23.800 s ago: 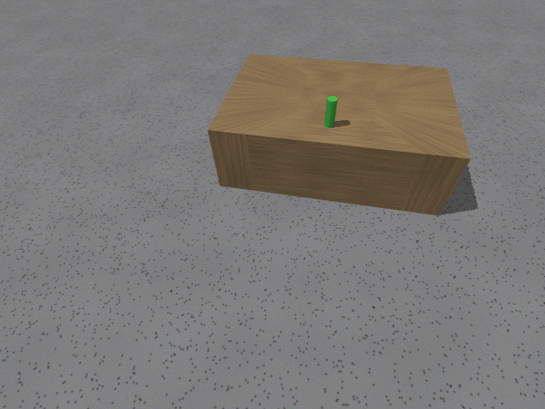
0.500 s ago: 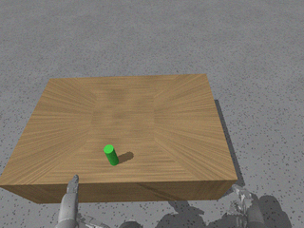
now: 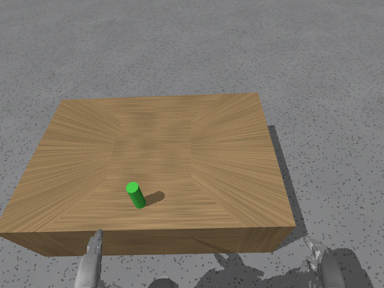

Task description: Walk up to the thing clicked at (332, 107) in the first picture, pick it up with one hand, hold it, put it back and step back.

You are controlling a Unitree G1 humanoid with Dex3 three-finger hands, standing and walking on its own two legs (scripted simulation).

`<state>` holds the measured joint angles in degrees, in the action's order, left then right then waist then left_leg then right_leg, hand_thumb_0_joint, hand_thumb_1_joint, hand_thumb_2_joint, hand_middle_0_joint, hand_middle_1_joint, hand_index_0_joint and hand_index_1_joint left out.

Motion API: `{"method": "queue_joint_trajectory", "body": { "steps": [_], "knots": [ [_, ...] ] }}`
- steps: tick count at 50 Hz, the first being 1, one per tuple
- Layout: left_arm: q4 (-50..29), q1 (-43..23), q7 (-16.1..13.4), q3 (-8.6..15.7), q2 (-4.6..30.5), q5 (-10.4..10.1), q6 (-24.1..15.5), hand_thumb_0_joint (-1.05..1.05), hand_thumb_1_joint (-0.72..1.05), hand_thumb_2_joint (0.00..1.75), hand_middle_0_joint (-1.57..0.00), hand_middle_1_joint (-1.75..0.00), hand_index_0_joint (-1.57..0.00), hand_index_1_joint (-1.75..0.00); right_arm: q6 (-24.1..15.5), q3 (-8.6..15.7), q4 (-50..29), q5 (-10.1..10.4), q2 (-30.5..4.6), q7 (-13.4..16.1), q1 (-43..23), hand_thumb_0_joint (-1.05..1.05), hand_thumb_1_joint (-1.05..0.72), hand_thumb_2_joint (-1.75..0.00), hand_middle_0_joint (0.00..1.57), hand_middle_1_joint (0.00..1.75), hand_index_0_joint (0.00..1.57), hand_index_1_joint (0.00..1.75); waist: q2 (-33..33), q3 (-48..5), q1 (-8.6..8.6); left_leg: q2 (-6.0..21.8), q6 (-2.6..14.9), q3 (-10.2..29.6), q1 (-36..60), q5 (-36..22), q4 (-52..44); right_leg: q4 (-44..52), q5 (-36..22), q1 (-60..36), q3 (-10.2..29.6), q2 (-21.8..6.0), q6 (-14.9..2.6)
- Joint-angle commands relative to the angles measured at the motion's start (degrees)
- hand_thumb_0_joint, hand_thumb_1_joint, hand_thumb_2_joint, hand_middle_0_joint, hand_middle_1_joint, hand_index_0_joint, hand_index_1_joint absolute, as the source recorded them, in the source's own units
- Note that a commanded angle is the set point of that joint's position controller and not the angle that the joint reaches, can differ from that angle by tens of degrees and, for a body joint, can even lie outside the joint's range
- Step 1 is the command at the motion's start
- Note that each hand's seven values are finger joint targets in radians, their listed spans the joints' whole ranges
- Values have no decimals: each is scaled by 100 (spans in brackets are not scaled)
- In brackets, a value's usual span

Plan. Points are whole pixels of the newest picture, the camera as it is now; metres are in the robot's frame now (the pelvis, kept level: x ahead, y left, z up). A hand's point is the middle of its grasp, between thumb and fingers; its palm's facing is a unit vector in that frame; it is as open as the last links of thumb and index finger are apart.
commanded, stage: home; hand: left
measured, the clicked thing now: (136, 195) +0.46 +0.24 -0.30
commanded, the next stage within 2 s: stand in 1.56 s
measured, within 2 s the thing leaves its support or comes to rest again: neither
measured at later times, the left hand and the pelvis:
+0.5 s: hand (115, 272) +0.17 +0.19 -0.06, palm faces +0.10 -0.95 -0.29, open 17.4 cm; pelvis +0.00 +0.01 +0.00, yaw +0 degrees
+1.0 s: hand (113, 275) +0.17 +0.19 -0.06, palm faces +0.10 -0.95 -0.29, open 17.5 cm; pelvis +0.00 +0.01 -0.01, yaw +0 degrees
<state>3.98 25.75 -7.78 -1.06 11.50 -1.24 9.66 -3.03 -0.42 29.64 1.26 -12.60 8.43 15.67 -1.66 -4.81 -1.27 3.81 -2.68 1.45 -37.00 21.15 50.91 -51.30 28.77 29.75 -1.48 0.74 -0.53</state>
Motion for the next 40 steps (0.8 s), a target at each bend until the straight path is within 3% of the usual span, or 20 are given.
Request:
{"method": "queue_joint_trajectory", "body": {
  "steps": [1, 3, 6, 7, 14, 16, 17, 18, 20, 24, 27, 30, 32, 33, 35, 38, 39, 40],
  "knots": [
    [-923, 6, -63, 392, 609, 35, -268, 0, -55, 6, -5, -6, -5, -5, -393, 225, -926, -12, -618, 46, -447, 0, -90, -90, 20, 30, 20, 30, 161, -711, 27, -252, 341, -285, 995, -872, -416, 1044, -1540, 235, 15, 8, 131],
    [-1279, -166, -81, 450, 754, 39, -287, 0, -56, 6, -5, -6, -5, -5, -403, 240, -953, -10, -641, 69, -417, 0, -90, -90, 20, 30, 20, 30, 102, -853, 52, -255, 339, -300, 1061, -1037, -379, 1006, -1768, 149, 1, 11, 137],
    [-1026, -68, -68, 291, 554, 37, -212, 0, -55, 6, -5, -6, -5, -5, -444, 226, -904, -15, -623, 56, -410, 0, -90, -90, 20, 30, 20, 30, 67, -568, -3, -248, 321, -276, 967, -851, -436, 993, -1499, 307, -45, 37, 105],
    [-1109, -80, -73, 348, 592, 38, -210, 0, -57, 5, -5, -5, -5, -5, -460, 229, -921, -12, -629, 55, -436, 0, -90, -90, 20, 30, 20, 30, 2, -557, 27, -235, 303, -257, 983, -730, -497, 984, -1305, 355, -75, 56, 77],
    [-1230, -65, -66, 358, 617, 56, -117, 0, -56, 6, -5, -6, -5, -6, -505, 234, -915, -32, -644, 99, -392, 0, -90, -90, 20, 30, 20, 30, 13, -708, -2, -227, 302, -237, 1059, -856, -458, 928, -1421, 311, -92, 72, 85],
    [-1320, -86, -65, 380, 640, 58, -87, 0, -54, 7, -5, -6, -5, -6, -530, 274, -942, -29, -683, 129, -374, 0, -90, -90, 20, 30, 20, 30, 123, -845, -22, -218, 322, -245, 1127, -1111, -388, 900, -1716, 258, -87, 71, 109],
    [-1241, -119, -65, 392, 653, 56, -65, 0, -56, 5, -5, -6, -5, -5, -533, 224, -889, -33, -629, 128, -376, 0, -90, -90, 20, 30, 20, 30, 44, -610, -21, -231, 310, -252, 1026, -960, -404, 929, -1551, 360, -80, 58, 102],
    [-1028, 181, -48, 317, 498, 60, -36, 0, -56, 6, -5, -6, -5, -6, -533, 213, -886, -44, -600, 123, -362, 0, -90, -90, 20, 30, 20, 30, 191, -721, -27, -218, 325, -235, 1074, -1069, -373, 892, -1668, 271, -90, 73, 120],
    [-1489, -82, -73, 449, 705, 61, -53, 0, -54, 7, -5, -6, -5, -6, -526, 252, -923, -52, -642, 146, -321, 0, -90, -90, 20, 30, 20, 30, 71, -979, 5, -225, 327, -247, 1174, -1374, -309, 856, -2014, 141, -84, 62, 133],
    [-1080, 113, -36, 246, 435, 60, 38, 0, -58, 5, -5, -6, -5, -5, -547, 195, -909, -67, -592, 146, -397, 0, -90, -90, 20, 30, 20, 30, 86, -610, -59, -219, 308, -214, 1014, -951, -401, 898, -1512, 346, -111, 73, 102],
    [-1507, -124, -66, 452, 723, 71, 7, 0, -56, 6, -5, -6, -5, -6, -538, 208, -928, -62, -611, 170, -393, 0, -90, -90, 20, 30, 20, 30, -112, -764, 52, -226, 281, -201, 1071, -961, -459, 865, -1451, 288, -130, 75, 65],
    [-1096, 55, -46, 230, 445, 61, 75, 0, -56, 6, -5, -6, -5, -6, -572, 177, -967, -64, -595, 166, -443, 0, -90, -90, 20, 30, 20, 30, 13, -483, -32, -214, 279, -177, 942, -668, -517, 898, -1161, 458, -168, 100, 58],
    [-1529, -209, -68, 411, 696, 57, 33, 0, -56, 5, -5, -6, -5, -5, -563, 181, -968, -66, -599, 183, -434, 0, -90, -90, 20, 30, 20, 30, -221, -600, 54, -235, 261, -190, 977, -566, -535, 904, -1049, 435, -144, 75, 37],
    [-1660, -187, -74, 453, 743, 60, 26, 0, -58, 4, -5, -5, -5, -5, -574, 210, -1008, -66, -632, 197, -429, 0, -90, -90, 20, 30, 20, 30, -158, -681, 54, -220, 260, -184, 1015, -688, -515, 900, -1141, 364, -161, 86, 36],
    [-1228, 124, -42, 287, 511, 61, 87, 0, -55, 6, -5, -6, -5, -6, -581, 182, -987, -68, -597, 195, -395, 0, -90, -90, 20, 30, 20, 30, 53, -634, -8, -220, 285, -188, 988, -739, -477, 878, -1224, 420, -153, 102, 55],
    [-1412, -53, -52, 329, 598, 74, 67, 0, -56, 6, -5, -6, -5, -5, -585, 192, -989, -79, -612, 214, -411, 0, -90, -90, 20, 30, 20, 30, -15, -700, 11, -216, 280, -172, 998, -721, -480, 858, -1197, 412, -161, 97, 55],
    [-1724, -261, -72, 468, 782, 71, 37, 0, -56, 5, -5, -6, -5, -5, -587, 210, -990, -77, -633, 229, -381, 0, -90, -90, 20, 30, 20, 30, -73, -775, 32, -225, 282, -196, 1017, -788, -437, 875, -1277, 373, -132, 76, 61],
    [-1479, -83, -59, 387, 670, 79, 56, 0, -56, 5, -5, -6, -5, -5, -593, 184, -984, -77, -608, 228, -377, 0, -90, -90, 20, 30, 20, 30, 47, -718, 13, -228, 287, -196, 984, -738, -435, 863, -1229, 391, -131, 84, 67]
  ]
}}
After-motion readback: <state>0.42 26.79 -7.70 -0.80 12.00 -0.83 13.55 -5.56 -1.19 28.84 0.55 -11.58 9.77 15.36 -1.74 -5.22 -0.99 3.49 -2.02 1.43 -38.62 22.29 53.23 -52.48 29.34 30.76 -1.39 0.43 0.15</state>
